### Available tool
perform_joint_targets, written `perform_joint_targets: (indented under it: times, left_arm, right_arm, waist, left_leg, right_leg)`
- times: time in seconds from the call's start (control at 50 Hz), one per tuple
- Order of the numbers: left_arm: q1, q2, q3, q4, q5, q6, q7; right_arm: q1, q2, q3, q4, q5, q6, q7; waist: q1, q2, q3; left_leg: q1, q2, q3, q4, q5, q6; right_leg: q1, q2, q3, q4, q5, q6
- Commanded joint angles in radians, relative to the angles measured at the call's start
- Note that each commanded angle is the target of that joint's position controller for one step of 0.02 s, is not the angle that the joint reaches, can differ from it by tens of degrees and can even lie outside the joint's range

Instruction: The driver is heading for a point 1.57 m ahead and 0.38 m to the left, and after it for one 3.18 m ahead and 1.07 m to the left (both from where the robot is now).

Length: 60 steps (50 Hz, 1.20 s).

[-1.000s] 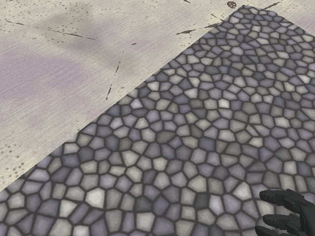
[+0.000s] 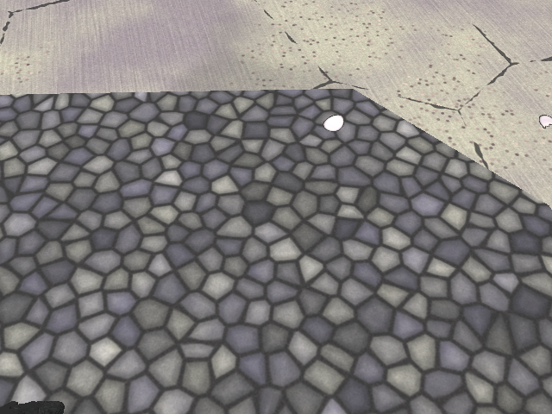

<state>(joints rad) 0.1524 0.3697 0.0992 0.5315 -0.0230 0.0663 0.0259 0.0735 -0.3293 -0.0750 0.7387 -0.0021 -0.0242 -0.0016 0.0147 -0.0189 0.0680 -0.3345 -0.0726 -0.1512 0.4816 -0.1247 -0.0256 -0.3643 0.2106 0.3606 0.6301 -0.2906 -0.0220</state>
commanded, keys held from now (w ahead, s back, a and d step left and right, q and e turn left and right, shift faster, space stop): e+shift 0.04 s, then shift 0.28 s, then q+shift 0.40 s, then w+q+shift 0.28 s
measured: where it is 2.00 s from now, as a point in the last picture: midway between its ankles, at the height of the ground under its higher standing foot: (126, 288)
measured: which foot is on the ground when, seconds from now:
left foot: down 0.00-0.42, up 0.44-0.76, down 0.78-1.00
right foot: up 0.00-0.38, down 0.40-0.78, up 0.80-1.00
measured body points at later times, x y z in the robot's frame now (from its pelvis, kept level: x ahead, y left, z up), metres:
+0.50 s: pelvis +0.01 +0.00 +0.01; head +0.04 -0.02 +0.46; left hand +0.22 +0.23 -0.08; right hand +0.06 -0.29 -0.12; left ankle +0.05 +0.13 -0.71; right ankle -0.03 -0.11 -0.73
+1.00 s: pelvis +0.08 +0.07 +0.02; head +0.10 +0.11 +0.47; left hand +0.21 +0.38 -0.07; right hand +0.18 -0.20 -0.07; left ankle +0.01 +0.12 -0.73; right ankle +0.20 -0.11 -0.65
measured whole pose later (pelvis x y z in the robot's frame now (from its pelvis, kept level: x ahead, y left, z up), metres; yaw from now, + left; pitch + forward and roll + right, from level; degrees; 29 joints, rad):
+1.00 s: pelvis +0.08 +0.07 +0.02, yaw +16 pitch +2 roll -4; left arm 0.09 0.32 0.09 0.68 0.00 -0.10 -0.02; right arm 0.45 -0.27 -0.04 0.69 0.02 -0.04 -0.01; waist -0.05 -0.01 0.01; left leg -0.12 -0.03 -0.11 0.39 -0.29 0.09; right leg -0.59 -0.02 0.07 0.92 -0.17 0.02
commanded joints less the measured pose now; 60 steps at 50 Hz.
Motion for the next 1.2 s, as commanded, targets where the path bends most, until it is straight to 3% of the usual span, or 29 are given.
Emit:
perform_joint_targets:
  times: [0.02,0.04,0.06,0.1,0.12,0.2,0.32,0.38,0.4,0.42,0.44,0.46,0.48,0.52,0.56,0.64,0.72,0.76,0.78,0.8,0.82,0.84,0.86,0.88,0.9,0.96,1.1,1.14,1.2]
  left_arm:
    - [0.088,0.118,0.029,-0.081,0.002,-0.022,-0.011]
    - [0.093,0.180,0.045,-0.055,0.001,-0.023,-0.014]
    - [0.090,0.177,0.048,-0.030,0.002,-0.018,-0.012]
    - [0.104,0.121,0.030,-0.014,0.011,-0.008,-0.009]
    - [0.087,0.107,0.022,-0.019,0.007,-0.010,-0.009]
    - [0.015,0.066,-0.003,-0.037,0.004,-0.022,0.002]
    - [0.015,0.036,-0.029,-0.006,0.012,-0.023,-0.003]
    - [0.102,-0.017,-0.041,0.062,0.027,-0.024,-0.008]
    - [0.112,0.039,-0.031,0.065,0.032,-0.022,-0.003]
    - [0.136,0.136,-0.010,0.055,0.046,-0.011,0.011]
    - [0.075,0.148,0.001,0.069,0.058,-0.009,0.006]
    - [0.021,0.121,-0.001,0.041,0.062,-0.020,0.004]
    - [0.016,0.107,-0.001,0.047,0.066,-0.028,0.011]
    - [-0.020,0.068,-0.012,0.050,0.048,-0.048,0.018]
    - [-0.052,0.038,-0.017,0.055,0.038,-0.057,0.022]
    - [-0.062,0.058,-0.001,0.069,0.039,-0.049,0.025]
    - [-0.057,0.106,0.023,0.087,0.011,-0.053,0.005]
    - [-0.036,0.103,0.029,0.106,-0.014,-0.067,-0.010]
    - [-0.035,0.057,0.017,0.112,-0.001,-0.074,-0.018]
    - [-0.122,-0.028,-0.012,0.079,0.028,-0.081,-0.025]
    - [-0.246,-0.048,-0.023,-0.022,0.014,-0.108,-0.024]
    - [-0.292,0.034,-0.006,-0.024,-0.019,-0.143,-0.035]
    - [-0.268,0.061,0.004,-0.014,-0.024,-0.169,-0.045]
    - [-0.208,0.064,0.009,0.021,0.000,-0.184,-0.045]
    - [-0.189,0.066,0.013,0.037,0.021,-0.196,-0.045]
    - [-0.185,0.040,0.012,0.061,0.026,-0.197,-0.052]
    - [-0.318,-0.009,-0.013,0.024,0.005,-0.200,-0.059]
    - [-0.351,-0.004,-0.014,0.008,-0.002,-0.210,-0.066]
    - [-0.302,0.050,0.004,0.012,-0.015,-0.225,-0.068]
  right_arm:
    - [-0.025,-0.185,-0.047,-0.082,-0.049,-0.006,-0.009]
    - [-0.065,-0.131,-0.034,-0.104,-0.039,-0.006,-0.015]
    - [-0.081,-0.097,-0.025,-0.109,-0.024,0.000,-0.023]
    - [-0.064,-0.090,-0.014,-0.107,-0.006,0.013,-0.035]
    - [-0.041,-0.091,-0.011,-0.101,-0.009,0.016,-0.036]
    - [0.049,-0.115,-0.013,-0.074,-0.015,0.028,-0.026]
    - [0.053,-0.149,-0.020,-0.049,0.006,0.036,-0.003]
    - [0.075,-0.075,0.016,-0.007,0.030,0.029,0.011]
    - [0.120,-0.070,0.021,0.002,0.028,0.015,0.020]
    - [0.120,-0.038,0.034,-0.021,-0.005,-0.003,0.036]
    - [0.082,-0.054,0.024,-0.039,0.020,-0.008,0.030]
    - [0.051,-0.128,0.005,-0.033,0.026,-0.001,0.022]
    - [0.044,-0.146,-0.013,-0.035,0.035,0.009,0.015]
    - [0.122,-0.131,-0.029,-0.014,0.034,0.049,-0.002]
    - [0.129,-0.086,-0.023,-0.026,0.033,0.070,-0.006]
    - [0.073,-0.041,-0.005,-0.092,0.030,0.075,0.023]
    - [0.107,-0.076,-0.020,-0.134,0.032,0.087,0.047]
    - [0.192,-0.082,-0.033,-0.114,0.043,0.095,0.040]
    - [0.316,-0.122,-0.057,-0.065,0.052,0.089,0.030]
    - [0.478,-0.222,-0.090,-0.031,0.059,0.072,0.013]
    - [0.477,-0.307,-0.091,-0.073,0.024,0.015,0.032]
    - [0.417,-0.219,-0.065,-0.087,0.012,-0.022,0.037]
    - [0.361,-0.177,-0.046,-0.098,0.016,-0.039,0.031]
    - [0.323,-0.156,-0.036,-0.114,0.027,-0.043,0.024]
    - [0.292,-0.146,-0.029,-0.121,0.031,-0.038,0.013]
    - [0.311,-0.142,-0.021,-0.134,0.017,-0.033,-0.017]
    - [0.391,-0.139,-0.021,-0.102,0.042,-0.024,-0.040]
    - [0.395,-0.134,-0.021,-0.093,0.052,-0.021,-0.040]
    - [0.355,-0.142,-0.026,-0.098,0.056,-0.015,-0.041]
  waist:
    - [0.054,0.277,-0.140]
    - [0.050,0.208,-0.114]
    - [0.038,0.154,-0.093]
    - [0.019,0.109,-0.082]
    - [0.007,0.097,-0.079]
    - [-0.053,0.146,-0.113]
    - [-0.059,0.205,-0.140]
    - [0.001,0.167,-0.134]
    - [-0.013,0.131,-0.158]
    - [-0.029,-0.080,-0.209]
    - [-0.024,-0.213,-0.168]
    - [0.006,-0.174,-0.115]
    - [0.015,-0.194,-0.090]
    - [-0.012,-0.176,-0.063]
    - [-0.025,-0.146,-0.047]
    - [0.005,-0.123,-0.086]
    - [-0.005,-0.126,-0.125]
    - [-0.040,-0.086,-0.160]
    - [-0.083,-0.003,-0.169]
    - [-0.162,0.261,-0.123]
    - [-0.170,0.353,-0.099]
    - [-0.167,0.196,-0.034]
    - [-0.120,0.177,-0.001]
    - [-0.078,0.103,-0.004]
    - [-0.056,0.088,0.005]
    - [-0.051,0.094,-0.003]
    - [-0.102,0.164,0.044]
    - [-0.112,0.173,0.050]
    - [-0.070,0.227,0.029]
  left_leg:
    - [0.195,0.448,-0.458,-0.229,0.057,0.251]
    - [0.175,0.414,-0.364,-0.219,-0.002,0.249]
    - [0.156,0.337,-0.258,-0.202,-0.068,0.214]
    - [0.162,0.297,-0.169,-0.188,0.004,0.213]
    - [0.161,0.288,-0.129,-0.192,0.059,0.225]
    - [0.286,0.293,-0.081,-0.182,0.144,0.262]
    - [0.243,0.315,-0.027,-0.160,0.201,0.263]
    - [0.122,0.263,-0.014,-0.099,0.226,0.197]
    - [0.024,0.233,-0.008,-0.086,0.149,0.128]
    - [-0.087,0.151,0.059,0.050,-0.101,0.059]
    - [-0.095,0.094,0.159,0.087,-0.304,0.014]
    - [-0.091,0.090,0.166,0.234,-0.342,-0.010]
    - [-0.169,0.081,0.167,0.386,-0.391,-0.018]
    - [-0.234,0.105,0.121,0.614,-0.427,-0.049]
    - [-0.267,0.128,0.130,0.621,-0.354,-0.069]
    - [-0.195,0.157,0.185,0.414,-0.265,-0.073]
    - [-0.075,0.130,0.249,0.240,-0.227,-0.016]
    - [0.111,0.084,0.289,0.138,-0.186,0.049]
    - [0.295,0.063,0.251,0.110,-0.249,0.102]
    - [0.446,0.237,-0.081,-0.059,-0.442,0.226]
    - [0.467,0.427,-0.738,-0.330,-0.834,0.429]
    - [0.459,0.471,-0.719,-0.383,-0.908,0.411]
    - [0.406,0.444,-0.646,-0.364,-0.818,0.370]
    - [0.370,0.397,-0.547,-0.334,-0.713,0.331]
    - [0.327,0.353,-0.457,-0.326,-0.605,0.304]
    - [0.271,0.262,-0.301,-0.333,-0.397,0.273]
    - [0.139,0.200,-0.236,-0.301,-0.262,0.241]
    - [0.151,0.202,-0.266,-0.275,-0.253,0.233]
    - [0.178,0.230,-0.321,-0.227,-0.097,0.209]
  right_leg:
    - [-0.220,-0.070,-0.109,0.370,-0.322,0.034]
    - [-0.228,-0.132,-0.137,0.452,-0.242,0.061]
    - [-0.225,-0.151,-0.155,0.493,-0.171,0.075]
    - [-0.246,-0.158,-0.198,0.617,-0.123,0.099]
    - [-0.242,-0.167,-0.232,0.622,-0.118,0.105]
    - [-0.240,-0.196,-0.259,0.464,-0.138,0.126]
    - [-0.005,-0.210,-0.334,0.112,-0.145,0.103]
    - [0.274,-0.195,-0.344,-0.339,0.116,0.043]
    - [0.416,-0.258,-0.281,-0.320,0.218,0.012]
    - [0.519,-0.443,-0.127,-0.239,0.502,-0.055]
    - [0.317,-0.523,-0.112,-0.259,0.387,-0.167]
    - [0.263,-0.507,-0.122,-0.294,0.339,-0.193]
    - [0.266,-0.515,-0.128,-0.302,0.375,-0.198]
    - [0.249,-0.532,-0.184,-0.297,0.506,-0.205]
    - [0.254,-0.507,-0.262,-0.303,0.489,-0.185]
    - [0.295,-0.506,-0.353,-0.276,0.473,-0.176]
    - [0.303,-0.555,-0.389,-0.201,0.522,-0.150]
    - [0.189,-0.541,-0.431,-0.168,0.028,-0.095]
    - [0.031,-0.488,-0.473,-0.041,-0.237,-0.058]
    - [-0.257,-0.359,-0.575,0.370,-0.360,0.019]
    - [-0.591,-0.166,-0.350,0.580,-0.382,0.037]
    - [-0.662,-0.237,-0.245,0.626,-0.293,0.002]
    - [-0.634,-0.255,-0.235,0.587,-0.197,-0.025]
    - [-0.575,-0.276,-0.236,0.537,-0.120,-0.026]
    - [-0.519,-0.285,-0.237,0.446,-0.036,-0.014]
    - [-0.403,-0.242,-0.277,0.280,0.162,0.047]
    - [-0.264,-0.175,-0.296,-0.016,0.303,0.121]
    - [-0.218,-0.173,-0.282,-0.088,0.286,0.115]
    - [-0.077,-0.184,-0.271,-0.142,0.234,0.097]
Velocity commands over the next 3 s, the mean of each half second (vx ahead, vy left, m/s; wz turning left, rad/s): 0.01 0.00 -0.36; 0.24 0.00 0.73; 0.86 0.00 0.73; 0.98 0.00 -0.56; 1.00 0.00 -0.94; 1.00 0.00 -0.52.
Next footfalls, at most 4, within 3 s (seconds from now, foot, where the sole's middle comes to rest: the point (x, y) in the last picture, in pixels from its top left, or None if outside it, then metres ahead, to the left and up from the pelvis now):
0.40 right None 0.01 -0.12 -0.77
0.78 left None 0.05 0.13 -0.77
1.26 right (282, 409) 0.46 0.02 -0.77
1.68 left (82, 344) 0.61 0.52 -0.77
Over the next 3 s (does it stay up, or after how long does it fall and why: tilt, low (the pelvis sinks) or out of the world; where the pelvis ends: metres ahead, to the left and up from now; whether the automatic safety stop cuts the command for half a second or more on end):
stays up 1.59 0.42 -0.01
